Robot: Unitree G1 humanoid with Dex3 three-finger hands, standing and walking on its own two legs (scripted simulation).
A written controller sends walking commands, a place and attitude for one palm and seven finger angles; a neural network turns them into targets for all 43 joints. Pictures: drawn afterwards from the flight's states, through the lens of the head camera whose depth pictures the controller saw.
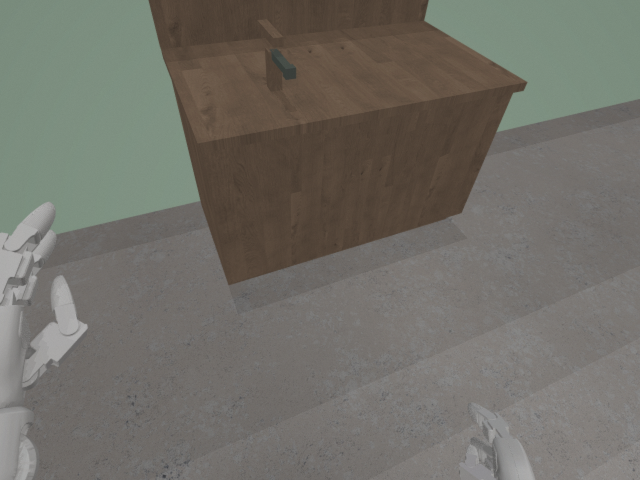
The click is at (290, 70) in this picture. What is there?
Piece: tap's lever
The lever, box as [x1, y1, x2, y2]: [283, 64, 295, 79]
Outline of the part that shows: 292,64 283,65 283,76 286,79 295,78 295,67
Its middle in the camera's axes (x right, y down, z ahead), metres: -0.08 -0.43 +1.00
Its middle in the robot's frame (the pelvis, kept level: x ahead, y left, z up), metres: +1.04 +0.15 +0.04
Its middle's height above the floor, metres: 0.81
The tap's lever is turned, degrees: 0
